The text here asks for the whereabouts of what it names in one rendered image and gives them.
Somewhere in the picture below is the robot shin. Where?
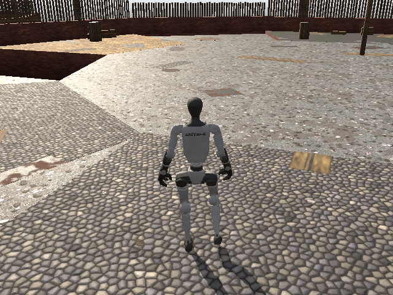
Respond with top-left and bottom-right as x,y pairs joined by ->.
181,204 -> 191,243
211,195 -> 220,237

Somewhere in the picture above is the right robot forearm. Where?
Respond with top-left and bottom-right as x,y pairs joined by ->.
220,148 -> 232,171

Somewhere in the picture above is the robot left shin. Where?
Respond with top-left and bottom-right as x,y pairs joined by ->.
181,204 -> 191,243

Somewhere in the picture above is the left robot upper arm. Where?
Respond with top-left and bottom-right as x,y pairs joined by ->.
166,124 -> 183,159

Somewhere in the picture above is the robot right shin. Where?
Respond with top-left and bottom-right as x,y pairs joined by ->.
211,195 -> 220,237

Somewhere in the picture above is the left robot forearm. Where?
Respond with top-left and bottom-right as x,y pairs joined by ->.
160,149 -> 172,175

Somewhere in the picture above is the robot right hand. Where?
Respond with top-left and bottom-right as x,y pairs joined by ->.
218,168 -> 232,181

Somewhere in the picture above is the robot left hand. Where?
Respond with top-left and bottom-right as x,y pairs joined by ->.
158,172 -> 172,187

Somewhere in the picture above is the right robot upper arm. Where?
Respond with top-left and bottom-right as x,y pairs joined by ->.
208,124 -> 226,157

